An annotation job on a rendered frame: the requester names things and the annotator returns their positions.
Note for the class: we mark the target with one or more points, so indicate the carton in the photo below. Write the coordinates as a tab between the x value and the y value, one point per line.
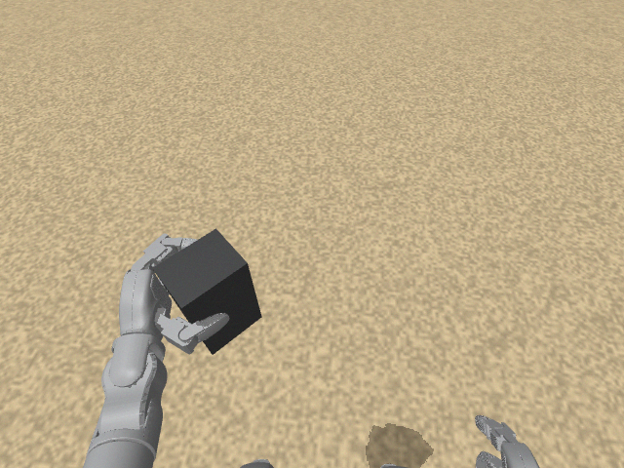
210	277

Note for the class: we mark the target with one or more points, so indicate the left robot arm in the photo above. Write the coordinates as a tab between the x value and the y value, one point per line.
129	425

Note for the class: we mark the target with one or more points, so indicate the left robot hand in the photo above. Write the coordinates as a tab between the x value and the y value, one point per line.
145	305

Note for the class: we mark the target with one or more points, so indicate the right robot hand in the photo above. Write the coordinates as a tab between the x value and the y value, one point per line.
503	438

